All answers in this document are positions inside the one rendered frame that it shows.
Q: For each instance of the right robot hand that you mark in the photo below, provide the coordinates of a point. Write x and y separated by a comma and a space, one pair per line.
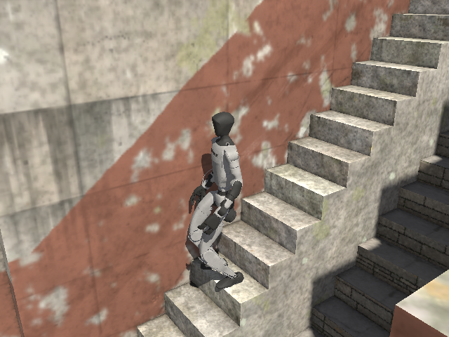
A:
199, 191

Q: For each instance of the robot right forearm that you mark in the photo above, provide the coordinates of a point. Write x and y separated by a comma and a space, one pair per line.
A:
208, 181

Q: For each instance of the left robot upper arm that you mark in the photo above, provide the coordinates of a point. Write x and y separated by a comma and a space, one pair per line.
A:
232, 158

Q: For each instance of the robot left shin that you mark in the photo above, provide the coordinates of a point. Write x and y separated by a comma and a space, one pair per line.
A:
214, 261

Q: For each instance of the robot left forearm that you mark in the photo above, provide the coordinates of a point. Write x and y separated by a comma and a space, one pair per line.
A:
228, 200

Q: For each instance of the left robot hand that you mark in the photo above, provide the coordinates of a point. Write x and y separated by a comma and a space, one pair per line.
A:
212, 222

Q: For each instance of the robot torso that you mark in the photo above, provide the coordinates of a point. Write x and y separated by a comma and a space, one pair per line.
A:
221, 172

